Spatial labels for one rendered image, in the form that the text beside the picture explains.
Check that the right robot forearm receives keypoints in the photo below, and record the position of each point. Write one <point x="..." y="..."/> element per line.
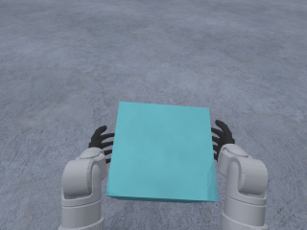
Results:
<point x="246" y="189"/>

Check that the left robot forearm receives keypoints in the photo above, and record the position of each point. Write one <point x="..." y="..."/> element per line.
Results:
<point x="81" y="191"/>

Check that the right robot hand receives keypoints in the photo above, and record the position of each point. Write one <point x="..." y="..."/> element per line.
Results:
<point x="225" y="137"/>

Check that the carton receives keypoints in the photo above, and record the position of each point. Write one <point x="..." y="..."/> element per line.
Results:
<point x="162" y="153"/>

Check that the left robot hand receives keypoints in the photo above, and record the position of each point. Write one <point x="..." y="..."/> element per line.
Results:
<point x="97" y="138"/>

